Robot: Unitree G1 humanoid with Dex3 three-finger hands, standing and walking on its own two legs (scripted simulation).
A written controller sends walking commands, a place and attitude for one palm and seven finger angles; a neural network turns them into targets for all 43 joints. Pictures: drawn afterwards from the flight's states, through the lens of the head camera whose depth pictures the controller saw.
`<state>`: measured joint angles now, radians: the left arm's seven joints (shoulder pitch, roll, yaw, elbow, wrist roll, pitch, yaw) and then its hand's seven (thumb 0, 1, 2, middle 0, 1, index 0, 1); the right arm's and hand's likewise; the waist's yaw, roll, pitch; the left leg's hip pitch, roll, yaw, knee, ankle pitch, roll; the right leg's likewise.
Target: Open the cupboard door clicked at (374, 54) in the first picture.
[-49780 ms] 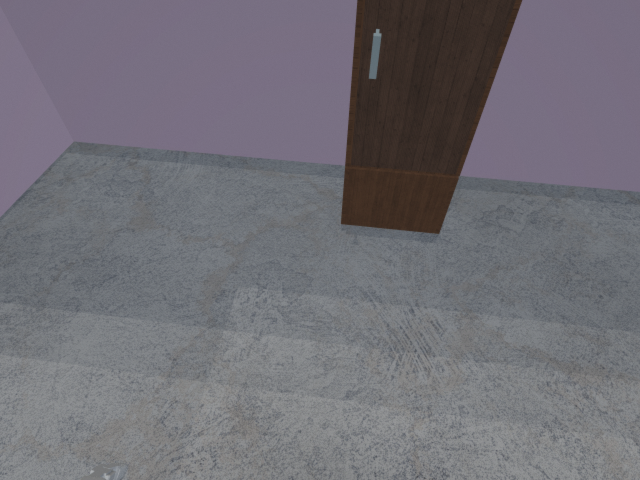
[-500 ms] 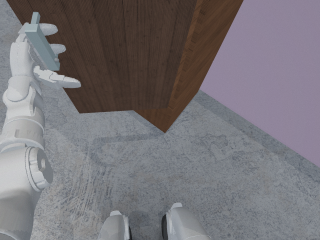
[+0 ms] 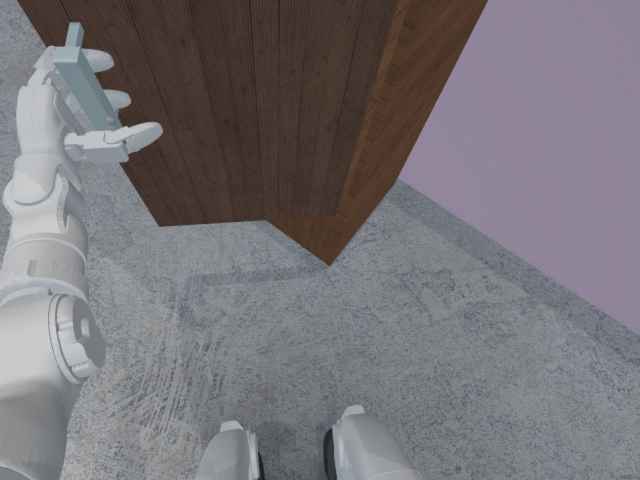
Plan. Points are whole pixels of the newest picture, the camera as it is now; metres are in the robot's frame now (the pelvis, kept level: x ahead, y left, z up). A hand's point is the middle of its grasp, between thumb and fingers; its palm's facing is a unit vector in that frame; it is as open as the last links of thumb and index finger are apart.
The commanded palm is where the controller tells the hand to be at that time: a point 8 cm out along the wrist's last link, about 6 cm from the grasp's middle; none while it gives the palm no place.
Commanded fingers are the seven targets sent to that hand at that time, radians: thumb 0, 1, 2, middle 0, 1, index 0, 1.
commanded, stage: close the thumb around the handle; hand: left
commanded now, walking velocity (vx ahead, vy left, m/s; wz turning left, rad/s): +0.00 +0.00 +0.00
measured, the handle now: (94, 85) +0.57 +0.22 +0.08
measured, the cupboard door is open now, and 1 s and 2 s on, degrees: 43 63 88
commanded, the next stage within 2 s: pull the door open along its arc in 0.36 s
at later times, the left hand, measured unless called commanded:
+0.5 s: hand (115, 117) +0.53 +0.19 +0.07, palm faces +0.04 -1.00 +0.00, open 5.5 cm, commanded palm +0.50 +0.23 +0.07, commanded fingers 0.00 0.90 0.90 -0.40 -1.35 -0.40 -1.35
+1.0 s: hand (139, 211) +0.41 +0.16 +0.07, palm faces +0.04 -1.00 +0.02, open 5.9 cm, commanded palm +0.34 +0.22 +0.07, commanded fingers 0.00 0.90 0.90 -0.40 -1.35 -0.40 -1.35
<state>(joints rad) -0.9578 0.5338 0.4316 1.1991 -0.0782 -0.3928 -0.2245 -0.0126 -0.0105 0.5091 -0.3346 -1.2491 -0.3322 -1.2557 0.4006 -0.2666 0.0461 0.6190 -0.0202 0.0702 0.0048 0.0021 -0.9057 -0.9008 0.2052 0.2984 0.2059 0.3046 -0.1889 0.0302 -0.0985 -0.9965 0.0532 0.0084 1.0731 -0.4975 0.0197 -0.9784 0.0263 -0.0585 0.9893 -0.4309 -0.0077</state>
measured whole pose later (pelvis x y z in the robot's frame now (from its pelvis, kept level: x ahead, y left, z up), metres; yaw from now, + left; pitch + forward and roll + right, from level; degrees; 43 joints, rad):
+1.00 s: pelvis +0.02 +0.00 +0.02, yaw -1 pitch +18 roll -1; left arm -0.28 0.21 0.24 0.52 -0.19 -0.36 -0.12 0.00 0.69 0.72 -0.37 -1.35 -0.38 -1.35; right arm 0.35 -0.25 0.00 0.54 0.02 0.07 0.04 0.01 -0.91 -0.90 0.20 0.30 0.20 0.30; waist -0.09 0.03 -0.14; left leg -0.76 0.04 0.06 0.92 -0.48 0.02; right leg -0.77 0.02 -0.01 0.88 -0.42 0.00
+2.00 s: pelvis -0.01 -0.05 +0.02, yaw +4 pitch +11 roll +1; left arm -0.04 -0.12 -0.16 0.31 0.08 -0.33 0.59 0.00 -0.06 0.49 -0.33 -1.25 -0.33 -1.25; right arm 0.19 -0.19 -0.02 0.61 -0.07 -0.02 0.00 0.01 -0.91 -0.90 0.20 0.30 0.20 0.30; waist -0.01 0.04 -0.13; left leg -0.69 0.02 -0.02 0.93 -0.43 -0.04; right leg -0.71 -0.01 -0.09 0.97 -0.45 -0.07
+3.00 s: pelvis -0.02 -0.02 +0.01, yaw +2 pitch +10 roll +1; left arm 0.09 0.02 -0.24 0.12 0.00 -0.31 0.13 -0.02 -0.50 0.30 -0.20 -0.33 -0.19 -0.33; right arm 0.24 -0.20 0.03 0.49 -0.01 -0.03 0.01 0.01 -0.91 -0.90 0.20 0.30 0.20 0.30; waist -0.01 0.03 -0.09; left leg -0.70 0.01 0.03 1.00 -0.47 0.00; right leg -0.72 -0.02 -0.04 1.01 -0.46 -0.02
